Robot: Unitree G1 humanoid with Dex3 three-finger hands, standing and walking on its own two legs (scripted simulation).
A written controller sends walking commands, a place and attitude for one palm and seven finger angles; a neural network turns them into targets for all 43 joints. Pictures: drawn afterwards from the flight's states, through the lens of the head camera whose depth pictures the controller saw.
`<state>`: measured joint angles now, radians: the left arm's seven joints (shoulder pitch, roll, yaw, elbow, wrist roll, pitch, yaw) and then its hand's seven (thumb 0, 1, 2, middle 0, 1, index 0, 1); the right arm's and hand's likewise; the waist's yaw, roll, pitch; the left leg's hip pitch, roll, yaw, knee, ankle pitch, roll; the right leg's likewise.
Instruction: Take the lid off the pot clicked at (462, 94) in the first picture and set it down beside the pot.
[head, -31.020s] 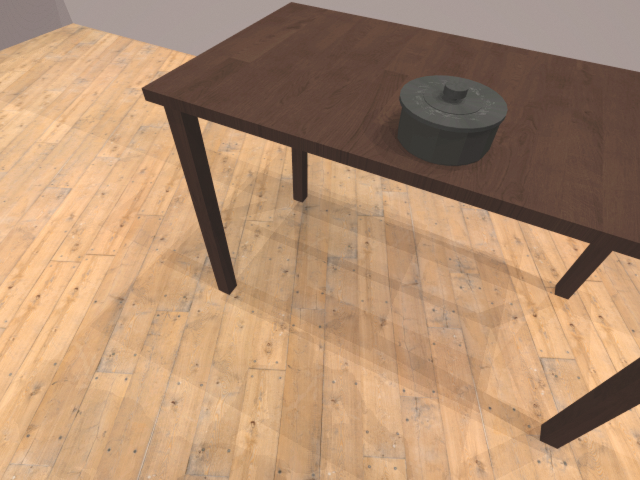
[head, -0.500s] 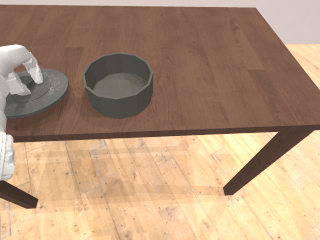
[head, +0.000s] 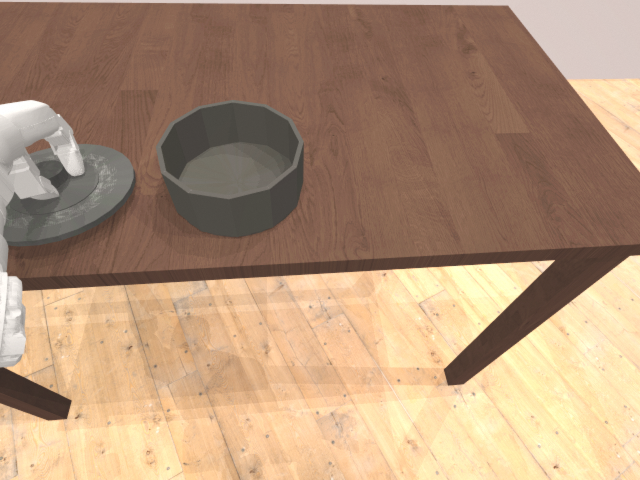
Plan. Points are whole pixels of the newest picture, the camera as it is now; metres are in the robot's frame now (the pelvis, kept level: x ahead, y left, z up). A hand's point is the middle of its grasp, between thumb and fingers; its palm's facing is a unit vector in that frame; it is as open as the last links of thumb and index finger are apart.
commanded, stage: open the fingers wide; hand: left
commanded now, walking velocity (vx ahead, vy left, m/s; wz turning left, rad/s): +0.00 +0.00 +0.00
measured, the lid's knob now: (47, 174) +0.48 +0.32 +0.10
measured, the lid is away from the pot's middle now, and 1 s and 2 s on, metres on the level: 0.23 0.24 0.24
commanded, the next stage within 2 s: raise the empty hand in 1.20 s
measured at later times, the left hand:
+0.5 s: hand (32, 186) +0.45 +0.32 +0.12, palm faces -0.39 -0.09 -0.92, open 6.9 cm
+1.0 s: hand (24, 183) +0.45 +0.32 +0.12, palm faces -0.38 -0.09 -0.92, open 10.3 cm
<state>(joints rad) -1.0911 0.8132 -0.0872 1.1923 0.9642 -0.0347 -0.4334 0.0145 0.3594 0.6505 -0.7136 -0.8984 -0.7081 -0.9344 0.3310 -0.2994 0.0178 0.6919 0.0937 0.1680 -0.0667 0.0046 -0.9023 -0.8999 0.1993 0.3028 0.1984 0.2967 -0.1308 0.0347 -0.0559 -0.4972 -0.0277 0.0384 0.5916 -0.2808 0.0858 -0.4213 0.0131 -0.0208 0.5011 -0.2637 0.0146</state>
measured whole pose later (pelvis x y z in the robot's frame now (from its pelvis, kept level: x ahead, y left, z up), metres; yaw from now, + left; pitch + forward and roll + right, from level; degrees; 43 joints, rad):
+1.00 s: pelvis -0.01 +0.00 +0.00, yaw +0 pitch +11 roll -3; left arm -1.02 0.84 -0.06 1.08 0.97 -0.13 -0.39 0.00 -0.01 0.83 -0.50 -0.72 -0.49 -0.73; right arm 0.30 -0.29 0.02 0.66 0.10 0.25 -0.08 0.00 -0.90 -0.90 0.20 0.30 0.20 0.30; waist -0.11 0.02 -0.06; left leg -0.55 -0.02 0.04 0.64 -0.29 0.09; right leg -0.47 0.02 -0.02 0.54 -0.27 0.01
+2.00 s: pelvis -0.01 +0.01 +0.00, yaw +0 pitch +10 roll -3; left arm -1.17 0.85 -0.12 1.08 0.97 -0.03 -0.47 0.00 -0.12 0.87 -0.47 -0.65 -0.47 -0.65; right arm 0.29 -0.29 0.03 0.66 0.10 0.24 -0.07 0.00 -0.90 -0.90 0.20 0.30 0.20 0.30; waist -0.11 0.03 -0.06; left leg -0.50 -0.04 0.03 0.59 -0.27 0.10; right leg -0.41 0.01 -0.02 0.49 -0.25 0.01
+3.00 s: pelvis +0.00 +0.00 +0.01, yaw +0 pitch +8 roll -2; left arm -1.04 0.87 -0.04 0.79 0.95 0.09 -0.52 0.00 -0.12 0.87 -0.48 -0.65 -0.47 -0.65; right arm 0.26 -0.29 0.04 0.61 0.10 0.23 -0.04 0.01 -0.90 -0.90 0.20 0.30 0.20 0.30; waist -0.09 0.05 -0.06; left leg -0.40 -0.04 0.04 0.50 -0.24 0.09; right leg -0.33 0.00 -0.01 0.43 -0.24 0.02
